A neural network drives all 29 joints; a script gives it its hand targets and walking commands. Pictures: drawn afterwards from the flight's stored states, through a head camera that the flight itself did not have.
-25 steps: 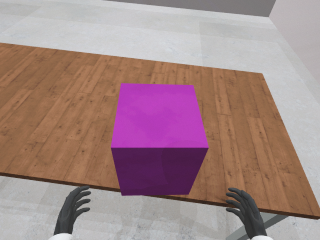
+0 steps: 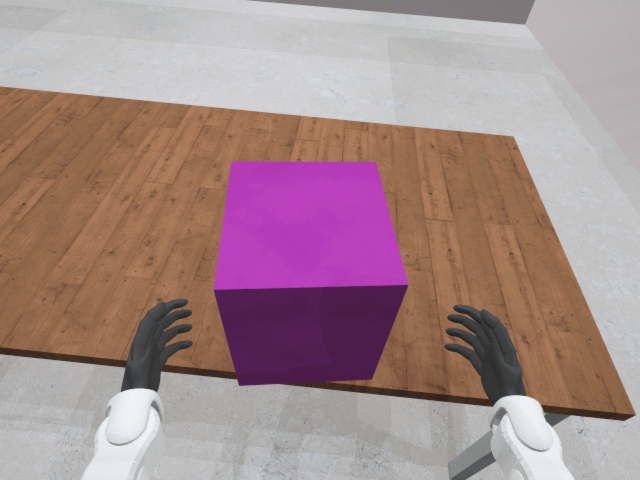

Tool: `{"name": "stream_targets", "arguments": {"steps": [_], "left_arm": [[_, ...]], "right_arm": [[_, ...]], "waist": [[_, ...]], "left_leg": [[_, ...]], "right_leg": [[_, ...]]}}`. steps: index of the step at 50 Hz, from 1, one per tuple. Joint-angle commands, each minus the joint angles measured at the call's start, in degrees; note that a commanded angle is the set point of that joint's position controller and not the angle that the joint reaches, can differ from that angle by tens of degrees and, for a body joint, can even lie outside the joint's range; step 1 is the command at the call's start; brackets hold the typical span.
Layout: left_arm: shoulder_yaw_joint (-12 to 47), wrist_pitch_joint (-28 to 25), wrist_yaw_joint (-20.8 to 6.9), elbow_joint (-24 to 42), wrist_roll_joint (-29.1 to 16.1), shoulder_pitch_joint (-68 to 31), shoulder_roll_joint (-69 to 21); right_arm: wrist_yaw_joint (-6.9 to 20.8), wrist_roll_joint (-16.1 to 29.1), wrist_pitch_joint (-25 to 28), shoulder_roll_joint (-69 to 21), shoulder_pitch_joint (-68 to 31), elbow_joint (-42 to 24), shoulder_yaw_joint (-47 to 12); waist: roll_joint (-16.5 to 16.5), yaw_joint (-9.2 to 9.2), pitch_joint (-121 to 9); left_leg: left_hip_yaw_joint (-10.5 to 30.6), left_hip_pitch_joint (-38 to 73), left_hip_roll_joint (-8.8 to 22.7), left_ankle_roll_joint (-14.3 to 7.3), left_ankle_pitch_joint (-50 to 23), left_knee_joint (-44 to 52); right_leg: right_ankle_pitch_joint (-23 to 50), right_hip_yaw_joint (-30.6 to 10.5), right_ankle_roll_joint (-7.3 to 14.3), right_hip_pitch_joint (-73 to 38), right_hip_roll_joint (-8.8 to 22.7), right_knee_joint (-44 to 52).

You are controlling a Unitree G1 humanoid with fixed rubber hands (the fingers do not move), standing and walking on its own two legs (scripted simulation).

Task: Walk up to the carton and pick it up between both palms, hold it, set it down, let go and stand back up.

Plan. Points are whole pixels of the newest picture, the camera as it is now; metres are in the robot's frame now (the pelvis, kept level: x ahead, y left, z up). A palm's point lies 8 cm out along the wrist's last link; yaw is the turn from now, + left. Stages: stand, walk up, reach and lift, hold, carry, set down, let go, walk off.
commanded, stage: reach and lift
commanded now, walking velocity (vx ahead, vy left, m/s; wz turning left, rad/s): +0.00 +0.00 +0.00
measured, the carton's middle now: (305, 276) +0.37 +0.04 +0.02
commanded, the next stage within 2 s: none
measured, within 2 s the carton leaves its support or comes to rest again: neither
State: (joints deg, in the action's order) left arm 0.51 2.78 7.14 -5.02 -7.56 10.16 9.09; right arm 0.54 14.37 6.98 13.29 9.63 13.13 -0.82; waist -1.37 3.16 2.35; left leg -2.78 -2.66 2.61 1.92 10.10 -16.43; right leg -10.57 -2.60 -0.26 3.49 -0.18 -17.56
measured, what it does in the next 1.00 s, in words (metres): stands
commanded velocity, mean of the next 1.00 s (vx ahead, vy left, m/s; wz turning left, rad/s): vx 0.00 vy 0.00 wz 0.00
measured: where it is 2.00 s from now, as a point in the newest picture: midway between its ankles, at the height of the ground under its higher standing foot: outside the picture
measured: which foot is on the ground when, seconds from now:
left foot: down 0.00-1.00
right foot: down 0.00-1.00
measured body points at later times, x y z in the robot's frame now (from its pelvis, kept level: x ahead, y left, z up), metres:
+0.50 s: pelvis +0.00 +0.00 +0.00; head +0.01 +0.00 +0.45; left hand +0.29 +0.23 +0.09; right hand +0.33 -0.20 +0.09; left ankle -0.01 +0.14 -0.75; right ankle -0.01 -0.12 -0.75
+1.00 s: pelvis -0.01 -0.01 +0.00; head +0.00 +0.00 +0.45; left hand +0.35 +0.23 +0.15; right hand +0.40 -0.20 +0.15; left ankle -0.01 +0.14 -0.75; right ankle -0.01 -0.12 -0.75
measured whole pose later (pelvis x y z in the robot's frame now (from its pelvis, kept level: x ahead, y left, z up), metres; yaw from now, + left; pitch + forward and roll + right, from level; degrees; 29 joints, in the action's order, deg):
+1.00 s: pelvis -0.01 -0.01 +0.00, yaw +0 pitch +1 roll +0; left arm -11.9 39.1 4.2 -4.6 -8.6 -27.5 14.0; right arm -3.3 25.5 -20.0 23.9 -33.1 23.7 -3.0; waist -0.8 2.0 -0.5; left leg -1.9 -9.3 3.3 2.3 9.2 -17.6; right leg -8.8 -2.5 0.1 9.6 -1.2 -17.4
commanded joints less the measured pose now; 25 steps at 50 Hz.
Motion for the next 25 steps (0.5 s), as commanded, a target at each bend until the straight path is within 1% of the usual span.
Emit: {"name": "stream_targets", "arguments": {"steps": [1,5,13,18,25], "left_arm": [[-4.1,5.3,-1.0,14.6,1.3,-7.3,2.7],[-5.5,9.6,-1.9,17.9,1.1,-9.3,2.4],[-8.0,15.4,-3.2,21.2,-0.3,-15.7,3.5],[-9.9,18.7,-3.9,21.8,-0.6,-20.0,4.4],[-12.2,23.5,-4.5,21.3,-0.3,-26.8,5.5]], "right_arm": [[-1.3,1.9,-2.0,7.2,-7.4,-10.9,2.5],[-2.4,2.6,-4.8,8.2,-10.3,-13.7,2.7],[-3.8,3.3,-9.4,9.8,-17.9,-17.3,3.5],[-4.6,4.3,-11.9,11.0,-23.3,-17.1,3.2],[-5.5,6.1,-15.4,12.9,-31.6,-14.4,2.5]], "waist": [[2.2,-0.19,-7.2],[1.9,-0.44,-7.3],[0.6,-0.36,-9.6],[0.2,-0.32,-12.1],[0.1,-0.85,-14.8]], "left_leg": [[-0.5,8.5,-3.5,1.3,-17.9,-0.4],[-0.3,10.1,-3.6,1.4,-19.0,-0.5],[-0.5,10.0,-3.7,1.0,-17.8,-0.5],[-0.8,9.2,-3.8,0.7,-18.0,-0.7],[-1.0,7.4,-3.9,0.6,-17.7,-0.8]], "right_leg": [[7.5,1.3,1.9,4.3,-2.7,4.6],[7.9,1.7,1.7,5.4,-3.0,5.4],[9.0,2.0,0.9,5.2,-3.2,5.4],[11.4,1.8,0.3,3.8,-3.1,4.6],[15.3,1.5,-0.3,1.7,-3.1,3.3]]}}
